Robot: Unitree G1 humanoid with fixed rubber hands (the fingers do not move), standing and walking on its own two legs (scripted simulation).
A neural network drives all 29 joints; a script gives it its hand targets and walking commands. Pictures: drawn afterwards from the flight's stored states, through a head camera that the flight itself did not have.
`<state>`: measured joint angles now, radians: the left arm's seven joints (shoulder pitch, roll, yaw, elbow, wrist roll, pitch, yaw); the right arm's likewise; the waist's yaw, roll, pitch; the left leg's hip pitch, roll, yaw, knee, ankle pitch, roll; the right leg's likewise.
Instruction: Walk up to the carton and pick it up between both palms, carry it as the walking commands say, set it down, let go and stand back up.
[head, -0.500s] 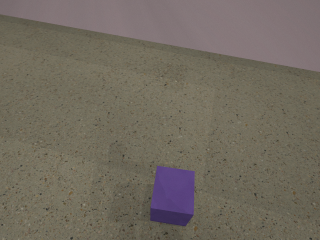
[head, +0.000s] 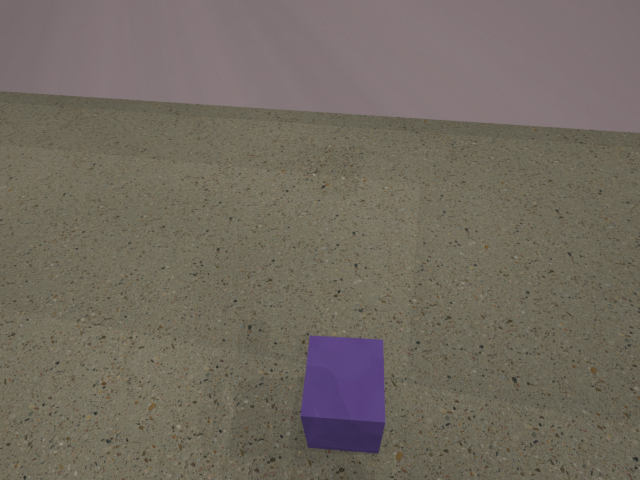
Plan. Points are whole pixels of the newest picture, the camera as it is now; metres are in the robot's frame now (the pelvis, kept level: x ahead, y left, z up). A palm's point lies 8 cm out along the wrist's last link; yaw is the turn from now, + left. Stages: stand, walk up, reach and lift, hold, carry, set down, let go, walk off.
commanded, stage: walk up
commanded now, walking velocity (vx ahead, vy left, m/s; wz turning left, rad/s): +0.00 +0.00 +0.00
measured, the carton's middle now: (344, 395) +0.49 +0.00 -0.64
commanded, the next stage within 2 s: none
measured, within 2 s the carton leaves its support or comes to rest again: neither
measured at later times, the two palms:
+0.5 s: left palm out of the picture +0.03 +0.25 -0.14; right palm out of the picture +0.04 -0.22 -0.13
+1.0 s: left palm out of the picture +0.12 +0.25 -0.14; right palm (503, 473) +0.19 -0.21 -0.14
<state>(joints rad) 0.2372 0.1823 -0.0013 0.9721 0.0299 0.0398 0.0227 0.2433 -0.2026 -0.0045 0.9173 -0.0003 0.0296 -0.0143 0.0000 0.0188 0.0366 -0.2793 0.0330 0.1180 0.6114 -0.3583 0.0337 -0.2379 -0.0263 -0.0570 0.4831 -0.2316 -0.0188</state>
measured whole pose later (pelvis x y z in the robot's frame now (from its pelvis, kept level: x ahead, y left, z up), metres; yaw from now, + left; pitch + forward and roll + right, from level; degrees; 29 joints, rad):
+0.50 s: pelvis -0.01 +0.02 +0.00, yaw +1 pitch +1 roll -1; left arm 0.24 0.18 0.00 0.98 0.03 0.01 0.01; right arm 0.27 -0.20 0.00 0.92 0.00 0.01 -0.02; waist 0.00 -0.01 0.02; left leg -0.19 -0.01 0.08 0.46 -0.30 0.04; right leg -0.26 -0.03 -0.07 0.44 -0.21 0.00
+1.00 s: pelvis +0.11 +0.02 +0.00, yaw +1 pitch +0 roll +0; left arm 0.30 0.18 0.00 1.04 0.03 -0.03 0.04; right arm 0.20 -0.20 0.00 0.93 0.00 0.00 0.00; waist 0.00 0.01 0.01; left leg -0.39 0.03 0.07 0.60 -0.22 0.03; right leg -0.04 -0.06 -0.08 0.41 -0.37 0.03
